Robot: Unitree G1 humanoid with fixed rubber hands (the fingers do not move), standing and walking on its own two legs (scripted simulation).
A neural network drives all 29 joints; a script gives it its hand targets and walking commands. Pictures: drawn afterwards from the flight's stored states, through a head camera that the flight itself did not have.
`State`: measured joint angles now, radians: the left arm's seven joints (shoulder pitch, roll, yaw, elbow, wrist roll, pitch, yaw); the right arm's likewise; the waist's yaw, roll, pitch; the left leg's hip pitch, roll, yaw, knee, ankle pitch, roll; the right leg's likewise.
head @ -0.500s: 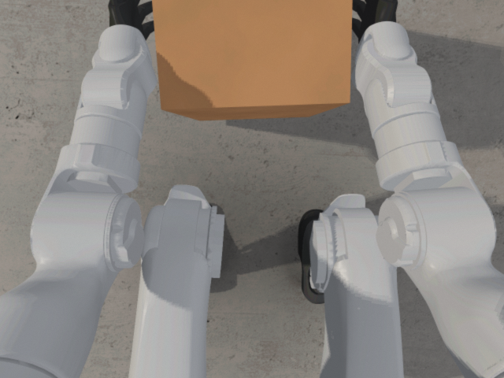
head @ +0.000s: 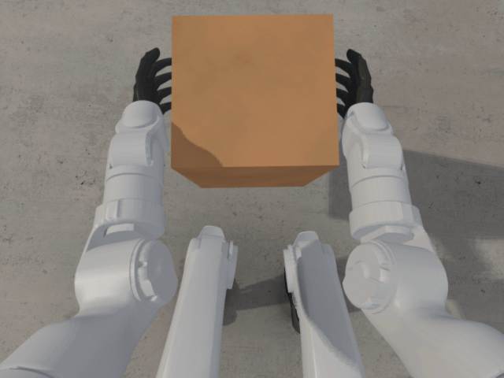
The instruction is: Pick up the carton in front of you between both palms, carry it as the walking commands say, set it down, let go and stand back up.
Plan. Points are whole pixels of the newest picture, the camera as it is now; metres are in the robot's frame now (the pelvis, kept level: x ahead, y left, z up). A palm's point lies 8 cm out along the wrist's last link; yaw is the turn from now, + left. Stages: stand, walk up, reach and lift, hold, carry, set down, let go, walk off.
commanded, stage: reach and lift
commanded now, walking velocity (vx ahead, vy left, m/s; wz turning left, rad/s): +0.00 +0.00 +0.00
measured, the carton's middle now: (252, 120) +0.49 +0.03 -0.13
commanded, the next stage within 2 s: none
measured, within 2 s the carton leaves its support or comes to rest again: neither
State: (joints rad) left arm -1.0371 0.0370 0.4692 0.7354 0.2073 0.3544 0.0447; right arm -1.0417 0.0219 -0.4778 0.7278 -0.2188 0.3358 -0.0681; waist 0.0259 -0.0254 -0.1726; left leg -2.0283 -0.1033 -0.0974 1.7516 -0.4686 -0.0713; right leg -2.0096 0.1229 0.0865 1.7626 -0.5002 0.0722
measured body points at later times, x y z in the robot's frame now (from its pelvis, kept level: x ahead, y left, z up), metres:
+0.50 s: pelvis +0.05 +0.00 +0.14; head +0.20 +0.01 +0.56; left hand +0.46 +0.17 +0.09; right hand +0.46 -0.13 +0.09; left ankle +0.12 +0.13 -0.46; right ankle +0.11 -0.13 -0.46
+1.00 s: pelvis +0.10 +0.00 +0.26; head +0.13 +0.00 +0.71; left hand +0.42 +0.16 +0.24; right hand +0.42 -0.14 +0.24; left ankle +0.12 +0.13 -0.46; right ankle +0.11 -0.13 -0.46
